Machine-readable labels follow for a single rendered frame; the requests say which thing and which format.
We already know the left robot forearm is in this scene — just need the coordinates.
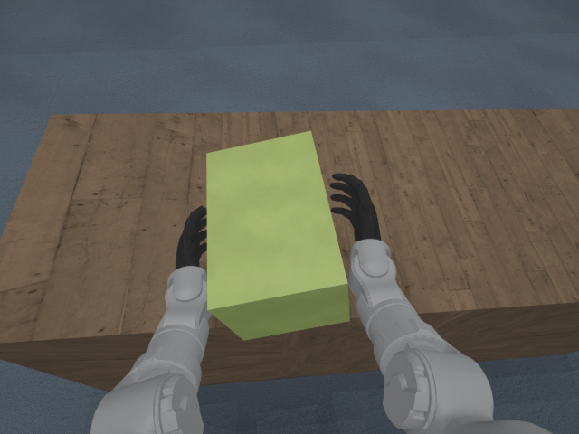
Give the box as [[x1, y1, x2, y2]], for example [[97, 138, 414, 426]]
[[90, 266, 212, 434]]

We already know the robot right hand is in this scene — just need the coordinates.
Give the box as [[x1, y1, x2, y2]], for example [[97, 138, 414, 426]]
[[330, 174, 381, 242]]

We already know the carton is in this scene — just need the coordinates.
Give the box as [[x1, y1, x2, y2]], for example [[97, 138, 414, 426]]
[[206, 131, 350, 341]]

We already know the robot left upper arm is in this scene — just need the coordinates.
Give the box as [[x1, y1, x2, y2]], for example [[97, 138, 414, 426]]
[[92, 373, 204, 434]]

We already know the robot left hand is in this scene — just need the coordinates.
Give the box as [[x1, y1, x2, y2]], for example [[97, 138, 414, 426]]
[[176, 206, 207, 269]]

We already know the pedestal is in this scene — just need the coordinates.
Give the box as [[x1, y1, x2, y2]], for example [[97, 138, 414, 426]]
[[0, 108, 579, 392]]

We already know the robot right upper arm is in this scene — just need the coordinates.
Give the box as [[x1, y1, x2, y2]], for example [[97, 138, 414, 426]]
[[383, 348, 553, 434]]

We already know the right robot forearm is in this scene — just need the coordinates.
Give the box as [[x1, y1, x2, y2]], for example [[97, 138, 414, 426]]
[[348, 239, 494, 410]]

